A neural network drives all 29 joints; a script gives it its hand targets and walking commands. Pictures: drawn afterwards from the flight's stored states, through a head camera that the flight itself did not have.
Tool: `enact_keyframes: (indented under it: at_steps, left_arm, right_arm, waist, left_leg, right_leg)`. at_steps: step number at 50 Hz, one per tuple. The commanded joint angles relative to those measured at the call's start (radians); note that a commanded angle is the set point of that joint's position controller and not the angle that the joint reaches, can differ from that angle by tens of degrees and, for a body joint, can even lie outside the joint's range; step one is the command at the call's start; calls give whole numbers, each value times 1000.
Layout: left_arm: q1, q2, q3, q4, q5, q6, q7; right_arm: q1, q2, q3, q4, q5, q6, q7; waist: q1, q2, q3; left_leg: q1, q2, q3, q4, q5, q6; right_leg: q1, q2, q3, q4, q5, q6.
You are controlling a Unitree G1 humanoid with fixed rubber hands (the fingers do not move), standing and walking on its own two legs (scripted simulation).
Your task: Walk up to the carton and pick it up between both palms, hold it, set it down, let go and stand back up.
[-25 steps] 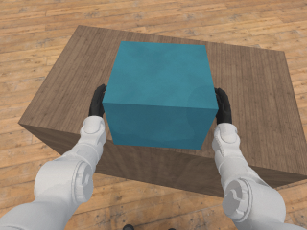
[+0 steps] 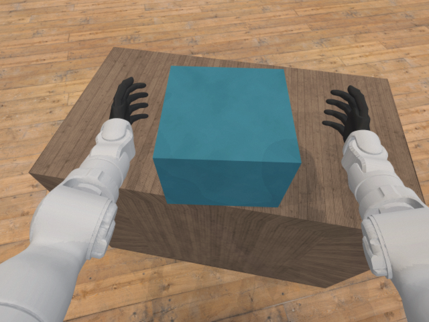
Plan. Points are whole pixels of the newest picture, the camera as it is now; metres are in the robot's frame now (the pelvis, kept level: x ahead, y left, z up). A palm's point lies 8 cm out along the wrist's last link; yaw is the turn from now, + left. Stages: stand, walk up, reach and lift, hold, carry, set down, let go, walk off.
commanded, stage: set down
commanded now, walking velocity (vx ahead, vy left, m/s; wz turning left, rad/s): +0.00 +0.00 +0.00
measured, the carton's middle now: (224, 137) +0.50 +0.00 +0.00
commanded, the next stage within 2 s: none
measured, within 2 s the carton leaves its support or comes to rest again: neither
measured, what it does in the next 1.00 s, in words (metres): stands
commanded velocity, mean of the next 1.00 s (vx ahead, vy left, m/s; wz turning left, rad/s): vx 0.00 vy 0.00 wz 0.00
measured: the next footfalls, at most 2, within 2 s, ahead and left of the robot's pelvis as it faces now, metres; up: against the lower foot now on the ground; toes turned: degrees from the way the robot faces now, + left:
none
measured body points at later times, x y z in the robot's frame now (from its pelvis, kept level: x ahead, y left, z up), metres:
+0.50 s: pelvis -0.03 -0.03 +0.00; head +0.06 -0.01 +0.44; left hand +0.45 +0.20 +0.10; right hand +0.46 -0.20 +0.11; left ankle +0.01 +0.13 -0.71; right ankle +0.01 -0.11 -0.71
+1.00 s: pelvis -0.01 -0.01 +0.02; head +0.02 +0.00 +0.47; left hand +0.34 +0.22 +0.02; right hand +0.34 -0.23 +0.03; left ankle +0.01 +0.13 -0.71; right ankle +0.01 -0.11 -0.71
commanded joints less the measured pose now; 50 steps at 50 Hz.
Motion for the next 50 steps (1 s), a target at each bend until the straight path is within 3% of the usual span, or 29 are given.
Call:
enact_keyframes:
  at_steps: [1,8,16,21,27,29,33,36,38,43,49,50]
  left_arm:
    - [-482,235,-65,-202,-77,-10,-24]
    - [-524,298,-88,-307,-119,-1,-65]
    - [-572,363,-51,-452,-99,40,-65]
    - [-504,367,18,-497,-39,106,-63]
    - [-333,339,116,-582,45,181,-80]
    - [-287,320,131,-603,58,186,-89]
    - [-174,269,121,-604,69,160,-113]
    - [-89,248,116,-592,69,121,-123]
    - [0,242,123,-600,76,85,-128]
    - [119,222,147,-594,89,-7,-151]
    - [308,161,155,-630,130,-121,-152]
    - [285,160,156,-645,130,-137,-145]
  right_arm:
    - [-529,-237,42,-189,85,-1,36]
    - [-557,-207,44,-306,106,42,54]
    - [-564,-198,-67,-450,11,91,14]
    - [-491,-218,-146,-501,-57,127,-33]
    - [-321,-238,-194,-535,-82,129,-75]
    - [-273,-230,-185,-553,-77,120,-72]
    - [-168,-175,-153,-543,-66,100,-42]
    - [-107,-148,-111,-571,-52,80,-14]
    - [-31,-120,-89,-605,-49,59,-1]
    - [96,-37,-76,-671,-78,8,18]
    - [335,20,-134,-663,-152,-97,16]
    - [308,17,-160,-679,-164,-118,10]
  waist:
    - [-25,-63,-698]
    - [-16,-37,-717]
    - [-29,-11,-799]
    - [-47,1,-818]
    - [-70,23,-754]
    - [-68,30,-697]
    - [-58,35,-515]
    - [-35,3,-411]
    - [-16,-25,-366]
    - [-8,-89,-305]
    - [-18,-28,-285]
    - [-26,-16,-296]
  left_leg:
    - [473,-64,-5,17,430,-41]
    - [371,-85,8,-28,302,-14]
    - [324,-96,8,-74,177,1]
    - [376,-102,3,-88,220,-2]
    - [537,-102,-5,-74,409,-32]
    - [571,-100,-8,-74,436,-41]
    - [597,-87,-19,-101,412,-48]
    - [577,-82,-25,-124,361,-36]
    - [555,-86,-25,-140,338,-23]
    - [450,-99,-14,-163,269,10]
    - [487,-92,-1,-147,257,-4]
    - [486,-91,-3,-133,262,-7]
  right_leg:
    - [277,37,-56,-21,505,54]
    - [366,8,-28,-18,491,74]
    - [487,-18,-4,-32,410,85]
    - [567,-8,1,-38,457,82]
    - [589,20,-5,-70,568,65]
    - [576,26,-9,-87,553,60]
    - [532,24,-10,-136,431,49]
    - [520,12,5,-159,356,52]
    - [552,4,18,-159,351,61]
    - [635,-19,51,-144,366,83]
    - [646,-20,52,-127,322,52]
    - [632,-16,48,-119,315,47]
